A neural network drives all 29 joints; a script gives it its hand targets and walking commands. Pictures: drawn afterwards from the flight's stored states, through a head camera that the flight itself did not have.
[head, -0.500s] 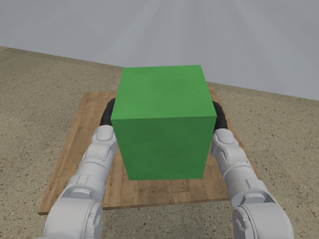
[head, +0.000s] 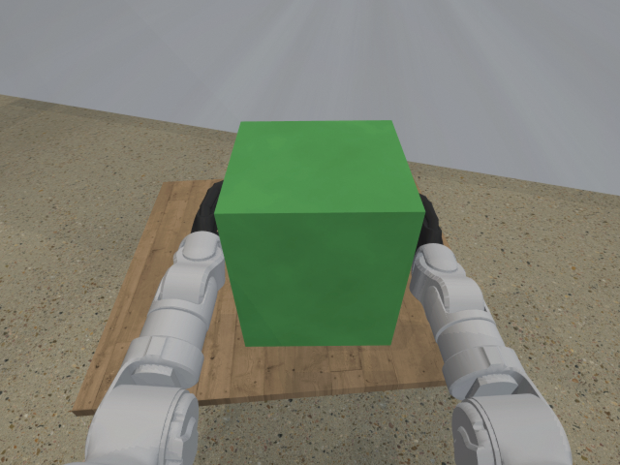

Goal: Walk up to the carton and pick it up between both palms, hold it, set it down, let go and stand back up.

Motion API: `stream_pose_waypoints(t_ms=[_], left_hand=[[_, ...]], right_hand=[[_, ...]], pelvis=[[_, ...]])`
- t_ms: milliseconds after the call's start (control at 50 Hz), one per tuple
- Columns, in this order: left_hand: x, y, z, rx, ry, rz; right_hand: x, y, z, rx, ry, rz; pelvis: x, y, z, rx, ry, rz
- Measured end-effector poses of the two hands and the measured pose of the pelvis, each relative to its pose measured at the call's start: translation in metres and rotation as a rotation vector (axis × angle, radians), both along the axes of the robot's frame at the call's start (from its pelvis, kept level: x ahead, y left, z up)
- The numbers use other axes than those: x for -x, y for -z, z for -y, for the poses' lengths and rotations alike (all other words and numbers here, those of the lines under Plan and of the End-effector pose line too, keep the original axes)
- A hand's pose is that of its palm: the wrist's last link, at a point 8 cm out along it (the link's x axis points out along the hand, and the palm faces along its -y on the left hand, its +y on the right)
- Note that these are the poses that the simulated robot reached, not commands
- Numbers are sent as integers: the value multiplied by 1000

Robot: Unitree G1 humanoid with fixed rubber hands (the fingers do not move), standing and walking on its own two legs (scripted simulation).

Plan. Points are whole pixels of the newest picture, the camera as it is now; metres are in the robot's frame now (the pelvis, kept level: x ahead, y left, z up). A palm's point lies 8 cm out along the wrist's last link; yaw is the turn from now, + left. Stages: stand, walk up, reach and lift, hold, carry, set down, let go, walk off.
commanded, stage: reach and lift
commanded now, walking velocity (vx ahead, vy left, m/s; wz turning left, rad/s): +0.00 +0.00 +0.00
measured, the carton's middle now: (317, 235) +0.39 -0.01 +0.13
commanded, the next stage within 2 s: hold in 0.90 s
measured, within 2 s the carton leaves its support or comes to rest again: neither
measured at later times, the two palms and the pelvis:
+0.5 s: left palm (195, 224) +0.37 +0.15 +0.17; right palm (425, 233) +0.36 -0.15 +0.15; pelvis +0.00 +0.00 +0.00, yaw +0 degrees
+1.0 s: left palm (194, 224) +0.37 +0.15 +0.18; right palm (425, 233) +0.36 -0.15 +0.15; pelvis +0.00 +0.00 +0.00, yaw +0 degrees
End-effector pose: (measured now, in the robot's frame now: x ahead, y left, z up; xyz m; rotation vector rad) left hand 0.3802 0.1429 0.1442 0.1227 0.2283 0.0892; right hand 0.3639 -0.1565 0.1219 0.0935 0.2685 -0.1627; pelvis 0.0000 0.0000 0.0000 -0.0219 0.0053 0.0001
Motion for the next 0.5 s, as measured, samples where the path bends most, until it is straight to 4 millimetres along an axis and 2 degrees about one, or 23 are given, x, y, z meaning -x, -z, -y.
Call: stream_pose_waypoints(t_ms=[200,500], left_hand=[[-3,-16,-3,4,-3,20],[9,-27,-8,-3,-9,24]], right_hand=[[-4,-17,-3,-21,5,24],[4,-31,-8,-17,-5,32]], pelvis=[[-3,0,0,0,0,-6],[1,-1,-1,2,-1,23]])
